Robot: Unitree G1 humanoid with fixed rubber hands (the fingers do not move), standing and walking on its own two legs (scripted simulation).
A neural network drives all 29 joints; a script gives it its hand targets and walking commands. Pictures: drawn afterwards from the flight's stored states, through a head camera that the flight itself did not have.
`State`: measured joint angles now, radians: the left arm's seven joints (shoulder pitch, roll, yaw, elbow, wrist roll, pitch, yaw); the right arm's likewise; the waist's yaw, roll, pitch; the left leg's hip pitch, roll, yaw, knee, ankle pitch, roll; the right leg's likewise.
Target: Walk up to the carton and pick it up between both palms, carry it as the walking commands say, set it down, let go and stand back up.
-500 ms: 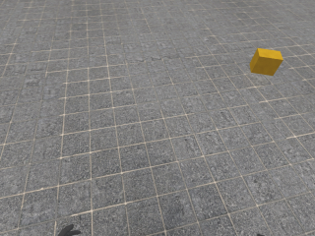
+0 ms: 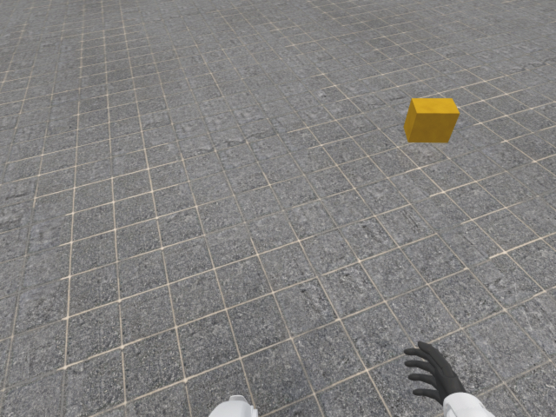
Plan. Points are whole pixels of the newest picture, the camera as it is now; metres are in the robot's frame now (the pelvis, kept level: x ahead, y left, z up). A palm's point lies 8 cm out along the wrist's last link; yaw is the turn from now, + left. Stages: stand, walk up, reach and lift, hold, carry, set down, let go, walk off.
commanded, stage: walk up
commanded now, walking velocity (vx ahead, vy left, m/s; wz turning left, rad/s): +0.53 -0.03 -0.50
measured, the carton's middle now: (429, 120) +1.83 -0.67 -0.67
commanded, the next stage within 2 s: none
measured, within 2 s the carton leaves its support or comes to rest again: neither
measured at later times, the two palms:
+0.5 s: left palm (248, 230) +0.50 +0.14 -0.09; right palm out of the picture +0.12 -0.28 -0.12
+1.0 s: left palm (253, 243) +0.48 +0.12 -0.10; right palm (479, 199) +0.64 -0.38 -0.11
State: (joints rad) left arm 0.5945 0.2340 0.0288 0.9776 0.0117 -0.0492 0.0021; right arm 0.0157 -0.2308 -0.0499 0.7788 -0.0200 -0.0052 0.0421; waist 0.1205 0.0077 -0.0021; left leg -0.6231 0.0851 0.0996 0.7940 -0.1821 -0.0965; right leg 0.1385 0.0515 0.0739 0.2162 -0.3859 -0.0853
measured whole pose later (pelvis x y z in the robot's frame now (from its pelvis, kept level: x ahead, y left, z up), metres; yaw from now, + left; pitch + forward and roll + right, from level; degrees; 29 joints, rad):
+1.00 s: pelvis +0.53 -0.12 +0.01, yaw -15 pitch +0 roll +1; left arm 0.51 0.17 0.04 1.05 0.02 -0.08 0.00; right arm 0.02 -0.23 -0.05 0.91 -0.01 0.00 0.06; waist 0.09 0.02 0.07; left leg -0.57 0.10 0.13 0.65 -0.05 -0.04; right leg 0.08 -0.05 -0.06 0.24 -0.31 0.02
